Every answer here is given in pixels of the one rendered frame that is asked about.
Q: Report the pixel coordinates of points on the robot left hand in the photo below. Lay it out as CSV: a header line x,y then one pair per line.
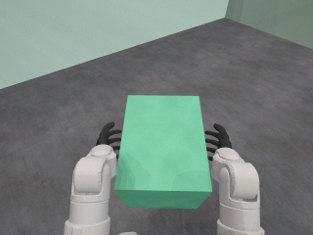
x,y
105,134

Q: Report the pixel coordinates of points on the carton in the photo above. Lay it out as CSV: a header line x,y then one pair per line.
x,y
162,162

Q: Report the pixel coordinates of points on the robot right forearm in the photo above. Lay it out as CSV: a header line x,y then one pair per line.
x,y
239,194

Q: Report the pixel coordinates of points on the robot right hand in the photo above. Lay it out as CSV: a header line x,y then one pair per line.
x,y
222,136

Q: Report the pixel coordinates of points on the robot left forearm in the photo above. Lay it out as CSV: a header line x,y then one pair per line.
x,y
90,193

